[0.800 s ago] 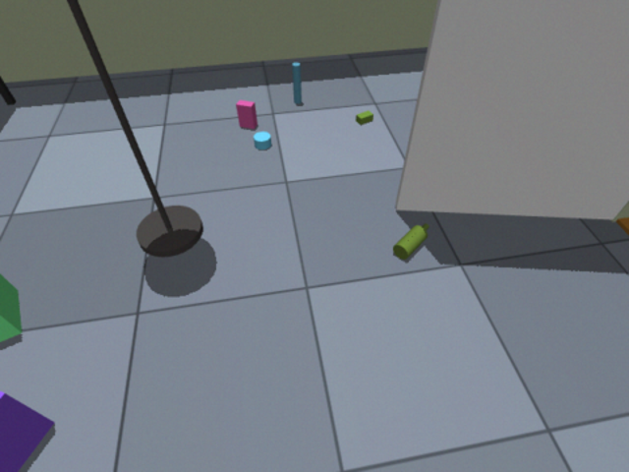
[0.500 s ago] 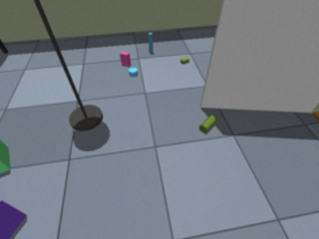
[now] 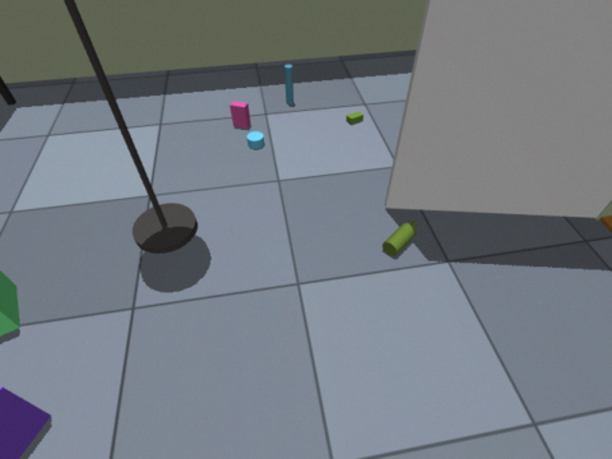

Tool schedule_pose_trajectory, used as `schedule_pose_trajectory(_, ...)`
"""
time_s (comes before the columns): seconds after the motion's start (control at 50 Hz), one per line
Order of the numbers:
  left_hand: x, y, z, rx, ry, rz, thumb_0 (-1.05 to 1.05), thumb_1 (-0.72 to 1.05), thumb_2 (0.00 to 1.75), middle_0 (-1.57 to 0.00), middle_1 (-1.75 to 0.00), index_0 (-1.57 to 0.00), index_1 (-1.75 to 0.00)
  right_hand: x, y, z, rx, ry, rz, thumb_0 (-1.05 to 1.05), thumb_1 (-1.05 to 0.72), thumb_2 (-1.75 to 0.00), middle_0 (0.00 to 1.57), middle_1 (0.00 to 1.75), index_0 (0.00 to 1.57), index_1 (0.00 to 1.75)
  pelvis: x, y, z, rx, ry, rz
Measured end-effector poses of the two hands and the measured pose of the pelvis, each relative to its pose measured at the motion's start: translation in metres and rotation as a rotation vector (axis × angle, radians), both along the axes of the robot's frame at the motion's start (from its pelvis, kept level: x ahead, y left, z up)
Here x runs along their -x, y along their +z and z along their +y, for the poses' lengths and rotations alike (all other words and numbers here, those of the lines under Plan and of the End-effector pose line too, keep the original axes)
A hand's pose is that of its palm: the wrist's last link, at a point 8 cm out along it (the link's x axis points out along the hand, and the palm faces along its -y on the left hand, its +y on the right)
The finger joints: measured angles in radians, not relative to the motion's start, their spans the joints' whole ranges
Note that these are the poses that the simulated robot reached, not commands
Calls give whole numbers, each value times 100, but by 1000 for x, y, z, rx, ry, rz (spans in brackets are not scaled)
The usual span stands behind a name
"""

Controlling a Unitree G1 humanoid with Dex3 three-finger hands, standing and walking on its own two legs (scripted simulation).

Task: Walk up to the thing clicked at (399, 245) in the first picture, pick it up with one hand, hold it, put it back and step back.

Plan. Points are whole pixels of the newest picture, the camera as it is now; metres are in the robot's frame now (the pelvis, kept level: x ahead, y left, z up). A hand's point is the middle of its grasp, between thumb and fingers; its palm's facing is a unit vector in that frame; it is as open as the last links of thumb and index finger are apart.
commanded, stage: stand
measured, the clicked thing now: (402, 236) +1.12 -0.38 -0.75
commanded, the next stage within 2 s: walk up in 0.32 s
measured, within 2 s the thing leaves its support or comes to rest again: neither
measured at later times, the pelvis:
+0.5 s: pelvis -0.02 +0.03 -0.01, yaw -12 degrees
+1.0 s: pelvis -0.01 +0.06 -0.03, yaw -36 degrees
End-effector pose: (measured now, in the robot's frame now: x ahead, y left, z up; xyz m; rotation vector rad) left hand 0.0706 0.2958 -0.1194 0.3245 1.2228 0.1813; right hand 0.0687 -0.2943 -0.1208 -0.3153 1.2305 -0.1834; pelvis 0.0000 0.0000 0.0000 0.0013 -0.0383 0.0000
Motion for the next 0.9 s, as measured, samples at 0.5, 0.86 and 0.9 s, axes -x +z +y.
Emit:
schedule_pose_trajectory(0.5, -13, -5, 25, -53, -203, 55, 1, 90, 90, -21, -30, -21, -30, 2, 10, -14, 55, -153, -162, 1, -91, -90, 21, 30, 21, 30, 15, -14, 29, 0, -216, 36)
schedule_pose_trajectory(0.86, -174, 11, 1, -9, -637, -92, 1, 90, 90, -20, -30, -20, -30, 195, 31, 61, 121, -529, -59, 1, -90, -90, 21, 30, 21, 30, 12, -8, 75, 33, -524, 31)
schedule_pose_trajectory(0.9, -189, 13, -19, -8, -691, -114, 1, 90, 90, -20, -30, -20, -30, 218, 25, 68, 111, -578, -34, 1, -90, -90, 21, 30, 21, 30, 12, -11, 73, 30, -558, 35)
